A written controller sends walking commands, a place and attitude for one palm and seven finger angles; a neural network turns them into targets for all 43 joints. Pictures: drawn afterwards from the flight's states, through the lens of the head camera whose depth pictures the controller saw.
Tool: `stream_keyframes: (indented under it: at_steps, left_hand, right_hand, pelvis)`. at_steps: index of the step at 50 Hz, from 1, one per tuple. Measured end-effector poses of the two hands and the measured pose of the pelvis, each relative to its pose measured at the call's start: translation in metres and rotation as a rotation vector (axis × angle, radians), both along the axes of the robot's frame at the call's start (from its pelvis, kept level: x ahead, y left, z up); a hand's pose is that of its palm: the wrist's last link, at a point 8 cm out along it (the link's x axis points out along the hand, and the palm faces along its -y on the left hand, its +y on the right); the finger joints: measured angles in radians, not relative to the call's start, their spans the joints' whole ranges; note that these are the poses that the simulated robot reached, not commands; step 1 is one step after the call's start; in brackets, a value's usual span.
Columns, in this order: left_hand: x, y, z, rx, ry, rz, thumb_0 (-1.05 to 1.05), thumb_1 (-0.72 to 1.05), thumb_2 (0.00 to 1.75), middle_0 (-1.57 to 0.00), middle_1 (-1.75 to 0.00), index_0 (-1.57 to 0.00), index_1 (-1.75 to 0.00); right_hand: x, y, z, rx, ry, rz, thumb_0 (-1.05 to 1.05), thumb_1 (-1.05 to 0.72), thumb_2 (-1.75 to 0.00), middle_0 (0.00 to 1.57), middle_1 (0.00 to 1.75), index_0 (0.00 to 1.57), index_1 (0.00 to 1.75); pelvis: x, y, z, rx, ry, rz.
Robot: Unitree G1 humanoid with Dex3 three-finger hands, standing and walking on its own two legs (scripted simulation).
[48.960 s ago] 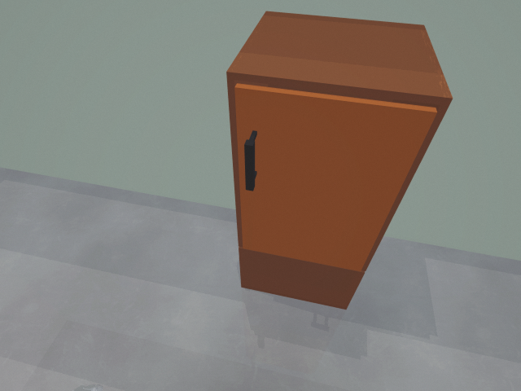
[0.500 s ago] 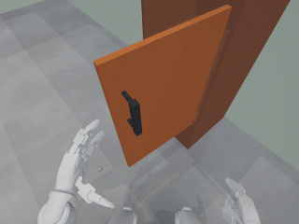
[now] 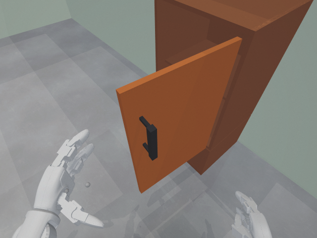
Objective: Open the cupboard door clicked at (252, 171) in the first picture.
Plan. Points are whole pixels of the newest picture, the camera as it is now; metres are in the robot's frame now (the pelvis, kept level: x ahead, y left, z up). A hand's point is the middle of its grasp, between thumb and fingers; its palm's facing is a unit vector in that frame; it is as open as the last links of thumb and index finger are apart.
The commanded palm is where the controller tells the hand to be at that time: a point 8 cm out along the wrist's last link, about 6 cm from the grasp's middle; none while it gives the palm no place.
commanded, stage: draw the hand back to the body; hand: left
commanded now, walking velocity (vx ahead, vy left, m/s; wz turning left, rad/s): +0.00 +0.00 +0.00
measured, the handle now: (148, 139) +0.37 +0.06 +0.04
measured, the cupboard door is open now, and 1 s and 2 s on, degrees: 85 85 85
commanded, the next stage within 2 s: step back with the hand held close in 1.08 s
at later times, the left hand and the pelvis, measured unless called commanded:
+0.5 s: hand (35, 161) +0.22 +0.24 +0.17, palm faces +0.34 -0.85 -0.40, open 11.5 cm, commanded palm +0.17 +0.28 +0.19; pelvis +0.02 +0.01 +0.05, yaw -1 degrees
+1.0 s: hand (13, 159) +0.20 +0.25 +0.20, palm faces +0.43 -0.80 -0.41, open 7.5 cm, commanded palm +0.16 +0.29 +0.22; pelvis +0.01 -0.01 +0.06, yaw -2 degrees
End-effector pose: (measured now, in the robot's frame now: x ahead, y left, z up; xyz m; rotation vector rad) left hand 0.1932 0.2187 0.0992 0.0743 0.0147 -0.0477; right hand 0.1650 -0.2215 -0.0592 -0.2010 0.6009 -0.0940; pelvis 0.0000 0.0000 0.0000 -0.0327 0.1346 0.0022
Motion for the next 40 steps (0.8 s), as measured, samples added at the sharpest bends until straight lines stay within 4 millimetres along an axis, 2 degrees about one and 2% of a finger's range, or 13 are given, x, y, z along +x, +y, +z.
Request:
stream_keyframes:
  at_steps: [6, 14, 29, 37, 40]
  left_hand:
    - [-0.006, 0.019, 0.023, 0.189, 0.031, 0.165, -0.01, -0.37, 0.36, -0.16, -0.31, -0.16, -0.3]
    - [-0.014, 0.039, 0.048, 0.288, 0.041, 0.325, -0.01, -0.13, 0.46, -0.17, -0.31, -0.17, -0.3]
    - [-0.012, 0.065, 0.105, 0.377, -0.103, 0.417, 0.0, 0.39, 0.68, -0.19, -0.31, -0.19, -0.3]
    - [-0.021, 0.077, 0.132, 0.427, -0.181, 0.48, 0.0, 0.66, 0.8, -0.2, -0.31, -0.2, -0.3]
    - [-0.024, 0.079, 0.134, 0.425, -0.191, 0.5, 0.01, 0.75, 0.84, -0.21, -0.31, -0.2, -0.3]
  right_hand:
    - [0.008, 0.003, 0.011, -0.022, 0.007, -0.003, 0.01, -0.91, -0.9, 0.2, 0.3, 0.21, 0.3]
    - [0.017, 0.011, 0.021, -0.025, 0.032, 0.008, 0.01, -0.91, -0.9, 0.2, 0.3, 0.2, 0.3]
    - [0.035, 0.014, 0.037, -0.011, 0.02, 0.036, 0.01, -0.91, -0.9, 0.21, 0.3, 0.21, 0.3]
    - [0.034, 0.006, 0.038, -0.013, 0.036, 0.031, 0.01, -0.91, -0.9, 0.2, 0.3, 0.21, 0.3]
    - [0.031, 0.002, 0.036, -0.013, 0.045, 0.026, 0.01, -0.91, -0.9, 0.2, 0.3, 0.21, 0.3]
  pelvis:
    - [0.007, 0.002, 0.014, 0.004, -0.041, -0.006]
    - [0.016, 0.007, 0.033, 0.009, -0.104, -0.008]
    - [0.025, 0.006, 0.051, 0.015, -0.18, -0.021]
    - [0.023, 0.001, 0.054, 0.015, -0.198, -0.025]
    - [0.021, -0.001, 0.054, 0.015, -0.204, -0.025]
